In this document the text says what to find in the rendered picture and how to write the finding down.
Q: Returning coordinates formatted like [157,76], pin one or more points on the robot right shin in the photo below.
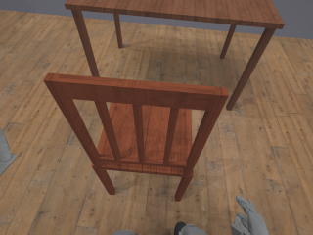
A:
[189,225]

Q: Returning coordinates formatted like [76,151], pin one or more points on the left robot hand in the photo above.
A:
[6,157]

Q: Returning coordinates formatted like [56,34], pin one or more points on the right robot hand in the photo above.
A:
[253,224]

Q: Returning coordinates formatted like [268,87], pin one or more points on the robot right foot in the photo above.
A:
[178,227]

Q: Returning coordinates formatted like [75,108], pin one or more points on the chair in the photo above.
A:
[148,127]

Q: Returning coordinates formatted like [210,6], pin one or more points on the table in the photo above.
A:
[256,13]

